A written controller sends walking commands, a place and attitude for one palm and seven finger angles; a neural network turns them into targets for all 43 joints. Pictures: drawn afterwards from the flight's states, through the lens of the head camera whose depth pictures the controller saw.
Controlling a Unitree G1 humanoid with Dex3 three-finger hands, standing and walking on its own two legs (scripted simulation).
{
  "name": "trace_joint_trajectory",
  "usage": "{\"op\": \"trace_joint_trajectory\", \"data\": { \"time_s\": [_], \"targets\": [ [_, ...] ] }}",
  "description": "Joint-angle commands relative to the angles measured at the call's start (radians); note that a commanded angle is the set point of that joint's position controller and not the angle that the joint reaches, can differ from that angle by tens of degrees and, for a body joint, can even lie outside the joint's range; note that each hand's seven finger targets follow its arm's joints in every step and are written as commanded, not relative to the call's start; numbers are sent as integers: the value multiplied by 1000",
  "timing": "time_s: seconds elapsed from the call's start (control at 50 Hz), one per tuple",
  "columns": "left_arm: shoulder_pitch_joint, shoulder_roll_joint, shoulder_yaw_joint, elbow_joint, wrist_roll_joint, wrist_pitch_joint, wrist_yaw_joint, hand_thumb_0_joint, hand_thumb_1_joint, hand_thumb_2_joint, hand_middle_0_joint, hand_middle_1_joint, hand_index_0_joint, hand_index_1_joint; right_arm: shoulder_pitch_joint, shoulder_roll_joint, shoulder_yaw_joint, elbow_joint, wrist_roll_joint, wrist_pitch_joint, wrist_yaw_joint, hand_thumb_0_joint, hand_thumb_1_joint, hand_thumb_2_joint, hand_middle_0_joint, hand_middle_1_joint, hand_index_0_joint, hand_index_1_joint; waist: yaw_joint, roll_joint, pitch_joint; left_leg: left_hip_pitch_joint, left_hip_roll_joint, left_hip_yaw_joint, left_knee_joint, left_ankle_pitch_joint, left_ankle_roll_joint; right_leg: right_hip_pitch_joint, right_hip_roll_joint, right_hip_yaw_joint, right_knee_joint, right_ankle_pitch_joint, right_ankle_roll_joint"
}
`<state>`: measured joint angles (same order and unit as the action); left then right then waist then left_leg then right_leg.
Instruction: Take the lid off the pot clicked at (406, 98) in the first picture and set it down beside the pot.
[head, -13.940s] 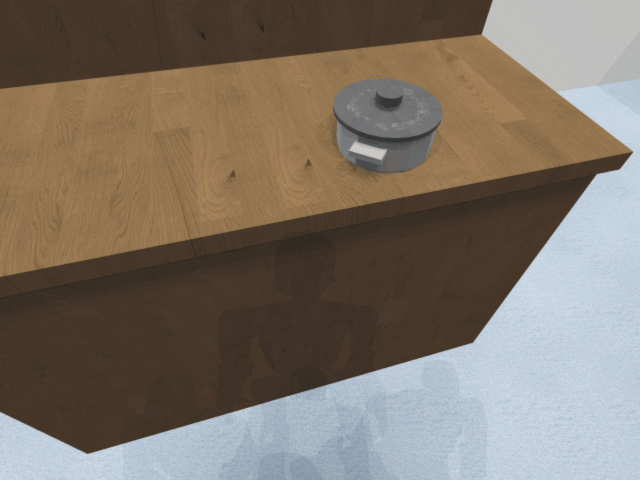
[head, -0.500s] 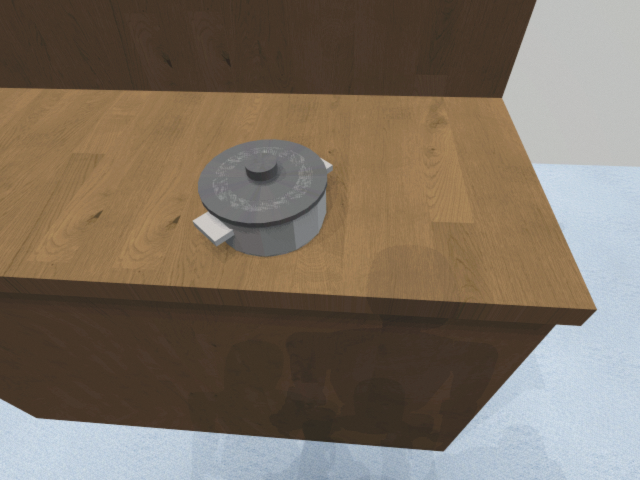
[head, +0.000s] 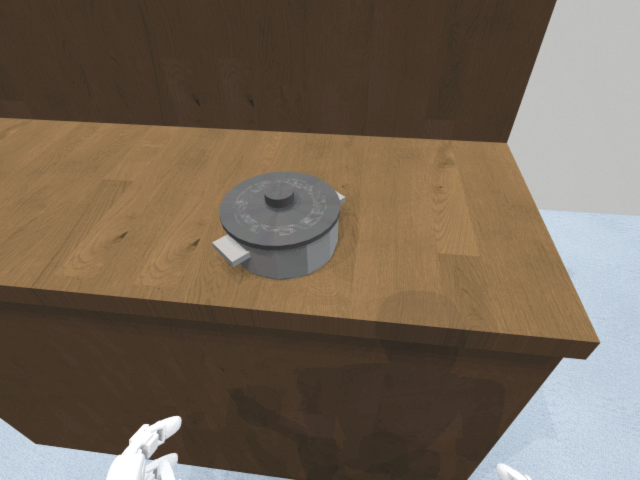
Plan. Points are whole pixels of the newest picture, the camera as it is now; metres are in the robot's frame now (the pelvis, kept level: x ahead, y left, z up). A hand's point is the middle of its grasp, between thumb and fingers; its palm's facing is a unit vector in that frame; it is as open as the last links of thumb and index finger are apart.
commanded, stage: lift the closed hand beside the body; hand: left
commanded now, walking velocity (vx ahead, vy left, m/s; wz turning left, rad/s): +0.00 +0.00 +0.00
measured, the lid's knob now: (279, 194) +0.46 +0.09 +0.15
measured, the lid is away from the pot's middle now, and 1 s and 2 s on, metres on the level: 0.00 0.00 0.00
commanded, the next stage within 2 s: raise the hand higher, near the body in 0.40 s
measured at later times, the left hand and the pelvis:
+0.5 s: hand (92, 441) +0.14 +0.23 +0.09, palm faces +0.34 -0.83 -0.44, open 3.0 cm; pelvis +0.00 -0.01 +0.00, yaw +1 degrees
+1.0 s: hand (70, 375) +0.17 +0.23 +0.17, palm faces +0.39 -0.80 -0.46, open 3.1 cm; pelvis +0.01 +0.00 +0.00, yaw +1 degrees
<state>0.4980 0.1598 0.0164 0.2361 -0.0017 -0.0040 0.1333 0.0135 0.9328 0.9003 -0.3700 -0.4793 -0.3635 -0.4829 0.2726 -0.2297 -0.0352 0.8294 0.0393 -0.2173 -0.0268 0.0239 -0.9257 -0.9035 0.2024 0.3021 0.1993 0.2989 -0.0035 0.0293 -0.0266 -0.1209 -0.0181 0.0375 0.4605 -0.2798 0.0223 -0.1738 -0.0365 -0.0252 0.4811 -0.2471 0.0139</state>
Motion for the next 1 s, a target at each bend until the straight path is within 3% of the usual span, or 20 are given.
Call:
{"op": "trace_joint_trajectory", "data": {
  "time_s": [0.0, 0.04, 0.06, 0.14, 0.22, 0.26, 0.32, 0.34, 0.4, 0.44, 0.5, 0.56, 0.64, 0.7, 0.74, 0.76, 0.84, 0.88, 0.94, 0.98],
  "targets": [
    [193, 128, 79, -379, -7, -78, -30, 0, 900, 900, -728, -876, -728, -876, -218, -74, -24, -334, -3, -72, 15, 0, -900, -900, 200, 300, 200, 300, 69, -29, 116, -115, 27, -27, -104, 91, -23, -5, 16, -31, -92, 11, -38],
    [172, 174, 136, -428, -11, -96, -31, 0, 900, 900, -816, -972, -816, -972, -214, -78, -30, -360, -10, -58, 8, 0, -900, -900, 200, 300, 200, 300, 49, -43, 135, -117, 26, -17, -75, 76, -17, -46, 18, -34, -117, 6, -31],
    [154, 139, 108, -452, -11, -105, -40, 0, 900, 900, -860, -1020, -860, -1020, -205, -74, -23, -375, -12, -52, 4, 0, -900, -900, 200, 300, 200, 300, 42, -51, 147, -119, 20, -14, -70, 68, -14, -65, 22, -33, -117, 1, -28],
    [123, 210, 164, -669, -11, -140, -44, 0, 900, 900, -1036, -1212, -1036, -1212, -193, -77, -17, -418, -25, -50, -12, 0, -900, -900, 200, 300, 200, 300, 44, 97, 24, -55, 13, -2, -39, 115, -5, -31, 17, -25, -103, 56, -27],
    [165, 214, 182, -736, -11, -145, -36, 0, 900, 900, -1212, -1404, -1212, -1404, -177, -71, -11, -414, -30, -66, -26, 0, -900, -900, 200, 300, 200, 300, 56, 60, -10, -42, 17, -16, -39, 137, -1, -4, 19, -27, -92, 63, -27],
    [182, 211, 191, -744, -9, -147, -35, 0, 900, 900, -1300, -1500, -1300, -1500, -194, -68, -8, -407, -31, -66, -28, 0, -900, -900, 200, 300, 200, 300, 54, 5, 8, -51, 20, -19, -34, 134, 0, -15, 21, -36, -99, 55, -23],
    [174, 232, 218, -781, -12, -150, -35, 0, 900, 900, -1300, -1500, -1300, -1500, -204, -66, -7, -399, -31, -70, -34, 0, -900, -900, 200, 300, 200, 300, 65, -13, 29, -57, 25, -27, -46, 106, 1, -15, 21, -32, -106, 16, -20],
    [184, 270, 270, -793, -11, -153, -29, 0, 900, 900, -1300, -1500, -1300, -1500, -221, -67, -11, -393, -28, -72, -33, 0, -900, -900, 200, 300, 200, 300, 68, -16, 17, -49, 25, -24, -38, 101, 1, -20, 21, -28, -113, 5, -19],
    [188, 263, 274, -841, -12, -166, -30, 0, 900, 900, -1300, -1500, -1300, -1500, -219, -57, -3, -385, -30, -83, -37, 0, -900, -900, 200, 300, 200, 300, 76, -2, 19, -44, 29, -31, -50, 117, 1, -6, 23, -32, -105, 18, -21],
    [211, 301, 335, -861, -12, -169, -25, 0, 900, 900, -1300, -1500, -1300, -1500, -238, -55, -5, -377, -28, -88, -35, 0, -900, -900, 200, 300, 200, 300, 85, 12, 9, -39, 31, -30, -47, 138, -1, 0, 25, -30, -99, 42, -20],
    [193, 275, 325, -854, -16, -178, -30, 0, 900, 900, -1300, -1500, -1300, -1500, -233, -46, -1, -367, -28, -89, -36, 0, -900, -900, 200, 300, 200, 300, 80, -28, 46, -53, 34, -34, -56, 138, -1, -7, 26, -36, -96, 42, -18],
    [195, 241, 289, -891, -13, -188, -44, 0, 900, 900, -1300, -1500, -1300, -1500, -239, -47, 2, -375, -27, -91, -27, 0, -900, -900, 200, 300, 200, 300, 77, -11, 50, -56, 31, -29, -53, 149, 1, -10, 24, -39, -89, 58, -17],
    [149, 342, 402, -938, -22, -194, -28, 0, 900, 900, -1300, -1500, -1300, -1500, -238, -56, -2, -372, -26, -86, -34, 0, -900, -900, 200, 300, 200, 300, 85, -7, 7, -29, 33, -26, -43, 158, 1, 1, 27, -25, -95, 77, -16],
    [132, 283, 343, -952, -24, -204, -38, 0, 900, 900, -1300, -1500, -1300, -1500, -230, -51, 5, -377, -27, -87, -33, 0, -900, -900, 200, 300, 200, 300, 79, 27, 23, -29, 32, -25, -47, 178, 0, 5, 19, -31, -86, 101, -18],
    [140, 329, 396, -985, -27, -206, -32, 0, 900, 900, -1300, -1500, -1300, -1500, -237, -63, 2, -378, -25, -86, -29, 0, -900, -900, 200, 300, 200, 300, 87, 47, -12, -20, 34, -25, -37, 200, -4, 21, 23, -26, -80, 123, -20],
    [125, 293, 354, -1005, -25, -214, -37, 0, 900, 900, -1300, -1500, -1300, -1500, -233, -53, 9, -381, -29, -89, -27, 0, -900, -900, 200, 300, 200, 300, 83, 48, -7, -23, 32, -27, -41, 209, -5, 25, 19, -33, -77, 129, -22],
    [147, 342, 418, -1017, -30, -210, -29, 0, 900, 900, -1300, -1500, -1300, -1500, -240, -64, 0, -380, -25, -84, -23, 0, -900, -900, 200, 300, 200, 300, 92, 51, -32, -13, 40, -27, -31, 249, -8, 38, 23, -28, -64, 171, -22],
    [125, 309, 382, -1014, -30, -216, -33, 0, 900, 900, -1300, -1500, -1300, -1500, -233, -53, 6, -378, -25, -82, -22, 0, -900, -900, 200, 300, 200, 300, 85, 32, -2, -28, 41, -31, -37, 250, -10, 33, 18, -39, -61, 170, -23],
    [121, 353, 442, -1027, -35, -217, -28, 0, 900, 900, -1300, -1500, -1300, -1500, -241, -63, 0, -378, -24, -74, -23, 0, -900, -900, 200, 300, 200, 300, 90, 5, -16, -23, 45, -32, -34, 247, -9, 34, 24, -32, -64, 169, -23],
    [106, 318, 403, -1046, -34, -227, -35, 0, 900, 900, -1300, -1500, -1300, -1500, -234, -56, 5, -382, -24, -75, -22, 0, -900, -900, 200, 300, 200, 300, 85, 32, -9, -21, 46, -30, -34, 257, -10, 31, 18, -36, -62, 173, -24]
  ]
}}
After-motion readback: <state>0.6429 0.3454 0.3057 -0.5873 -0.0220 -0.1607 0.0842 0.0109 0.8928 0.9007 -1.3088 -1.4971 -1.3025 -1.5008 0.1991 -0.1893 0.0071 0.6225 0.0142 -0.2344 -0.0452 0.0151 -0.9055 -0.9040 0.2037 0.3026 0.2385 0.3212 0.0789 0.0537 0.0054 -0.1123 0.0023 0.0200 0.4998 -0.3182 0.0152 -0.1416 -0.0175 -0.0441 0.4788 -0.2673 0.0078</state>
